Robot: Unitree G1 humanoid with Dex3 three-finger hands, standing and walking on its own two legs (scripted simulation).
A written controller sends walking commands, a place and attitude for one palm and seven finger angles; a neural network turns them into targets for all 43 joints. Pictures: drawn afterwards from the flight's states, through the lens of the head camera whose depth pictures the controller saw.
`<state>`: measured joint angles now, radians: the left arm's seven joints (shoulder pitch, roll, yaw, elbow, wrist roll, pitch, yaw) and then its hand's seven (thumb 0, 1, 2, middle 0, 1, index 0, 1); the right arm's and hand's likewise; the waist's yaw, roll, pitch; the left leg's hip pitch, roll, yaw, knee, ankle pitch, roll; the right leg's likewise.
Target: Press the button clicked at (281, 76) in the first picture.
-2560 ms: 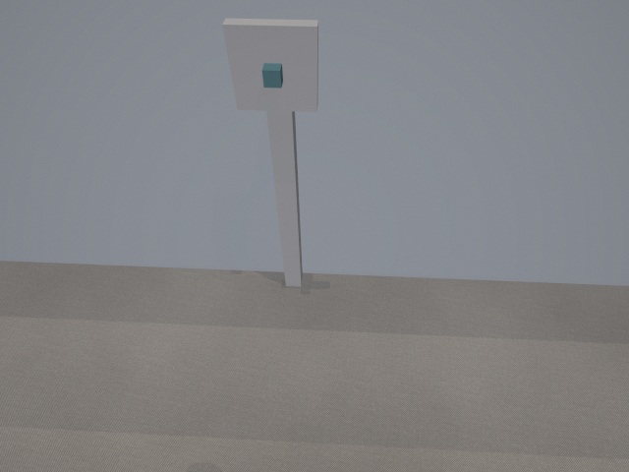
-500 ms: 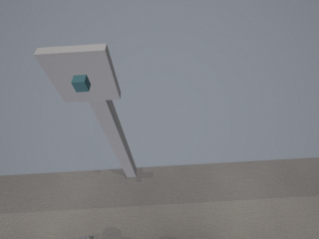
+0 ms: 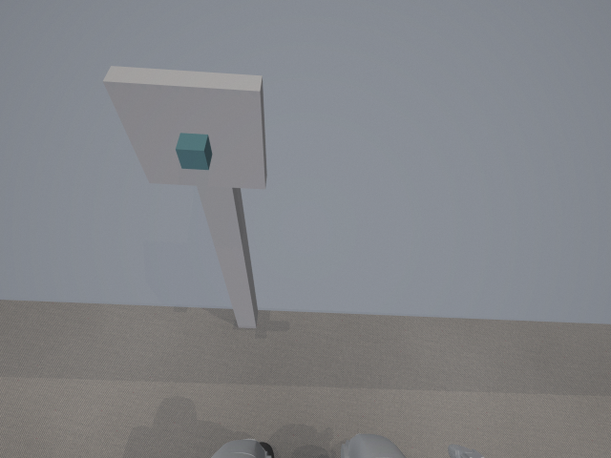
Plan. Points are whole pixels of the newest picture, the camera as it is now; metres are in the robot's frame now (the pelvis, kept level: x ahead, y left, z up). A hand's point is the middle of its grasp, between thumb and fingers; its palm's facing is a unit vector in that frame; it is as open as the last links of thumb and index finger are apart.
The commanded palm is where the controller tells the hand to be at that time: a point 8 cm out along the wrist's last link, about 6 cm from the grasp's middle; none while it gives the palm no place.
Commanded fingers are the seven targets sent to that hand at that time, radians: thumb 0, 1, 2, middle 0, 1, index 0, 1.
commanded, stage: come to a stop and stand still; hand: left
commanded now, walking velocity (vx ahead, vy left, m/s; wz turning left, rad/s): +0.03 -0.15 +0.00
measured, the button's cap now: (195, 149) +0.46 +0.20 +0.10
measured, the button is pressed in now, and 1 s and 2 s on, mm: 0 0 0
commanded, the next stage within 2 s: look again from close up in 0.82 s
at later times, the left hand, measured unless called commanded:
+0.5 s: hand out of the picture +0.01 +0.12 -0.17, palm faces +0.03 -0.98 -0.20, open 7.3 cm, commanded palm none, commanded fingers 0.00 0.90 0.90 -0.20 -0.30 -0.20 -0.30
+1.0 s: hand out of the picture +0.00 +0.15 -0.18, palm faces +0.02 -0.98 -0.22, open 7.4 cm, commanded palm none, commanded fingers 0.00 0.90 0.90 -0.20 -0.30 -0.20 -0.30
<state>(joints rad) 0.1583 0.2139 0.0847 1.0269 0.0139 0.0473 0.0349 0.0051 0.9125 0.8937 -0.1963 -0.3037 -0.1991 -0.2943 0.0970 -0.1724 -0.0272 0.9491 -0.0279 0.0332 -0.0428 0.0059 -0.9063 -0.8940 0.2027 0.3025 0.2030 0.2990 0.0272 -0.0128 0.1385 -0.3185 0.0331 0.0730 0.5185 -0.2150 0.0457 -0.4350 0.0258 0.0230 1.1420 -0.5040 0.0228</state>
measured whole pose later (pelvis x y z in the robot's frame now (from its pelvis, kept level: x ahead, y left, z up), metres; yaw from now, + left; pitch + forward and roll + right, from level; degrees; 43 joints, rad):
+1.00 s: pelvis -0.01 -0.03 +0.00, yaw -1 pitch -1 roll -1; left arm 0.27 0.15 0.01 1.10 0.02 -0.03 0.05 0.00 0.91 0.89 -0.20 -0.30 -0.20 -0.29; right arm 0.20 -0.19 -0.02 1.05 -0.01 0.01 -0.02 0.02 -0.93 -0.89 0.20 0.30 0.20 0.30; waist 0.00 0.02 0.07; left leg -0.30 0.04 0.05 0.54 -0.21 0.00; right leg -0.10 -0.03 -0.03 0.47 -0.35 0.03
